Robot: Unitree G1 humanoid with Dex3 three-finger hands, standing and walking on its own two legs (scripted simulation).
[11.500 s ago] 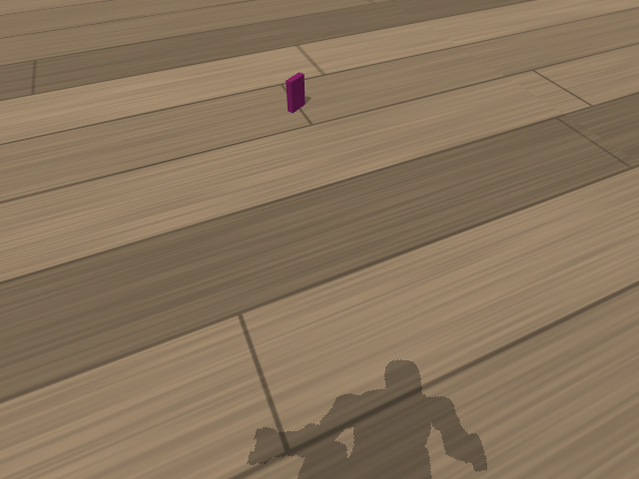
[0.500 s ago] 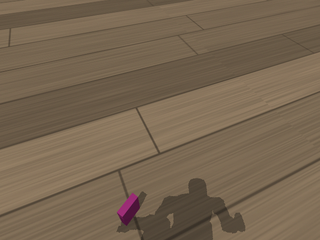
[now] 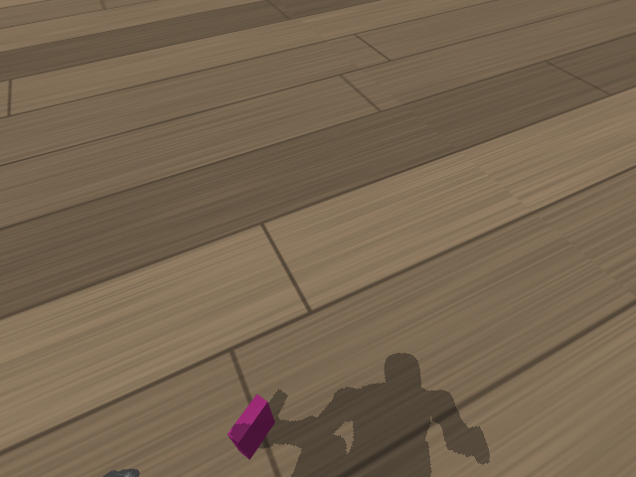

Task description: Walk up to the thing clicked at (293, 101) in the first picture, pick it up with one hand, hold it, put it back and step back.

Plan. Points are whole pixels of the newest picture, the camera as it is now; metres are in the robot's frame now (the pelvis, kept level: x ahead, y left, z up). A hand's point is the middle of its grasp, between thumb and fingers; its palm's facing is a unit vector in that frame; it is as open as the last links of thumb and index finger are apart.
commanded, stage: stand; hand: left
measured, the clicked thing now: (253, 427) +0.36 +0.21 -0.68
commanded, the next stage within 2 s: none
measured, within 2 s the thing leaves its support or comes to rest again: neither
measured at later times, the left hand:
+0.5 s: hand out of the picture +0.08 +0.26 -0.15, palm faces -0.03 -0.94 -0.34, open 7.4 cm
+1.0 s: hand out of the picture +0.09 +0.26 -0.15, palm faces -0.03 -0.94 -0.34, open 7.4 cm
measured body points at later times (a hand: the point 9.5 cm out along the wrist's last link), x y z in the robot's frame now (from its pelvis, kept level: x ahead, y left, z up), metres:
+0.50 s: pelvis +0.00 +0.01 +0.01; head +0.01 +0.01 +0.46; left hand +0.08 +0.31 -0.13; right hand +0.08 -0.29 -0.12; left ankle +0.01 +0.14 -0.74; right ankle +0.02 -0.12 -0.74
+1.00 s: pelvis +0.01 +0.01 +0.01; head +0.02 +0.01 +0.46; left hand +0.09 +0.31 -0.13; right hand +0.10 -0.29 -0.12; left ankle +0.01 +0.14 -0.74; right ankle +0.02 -0.13 -0.74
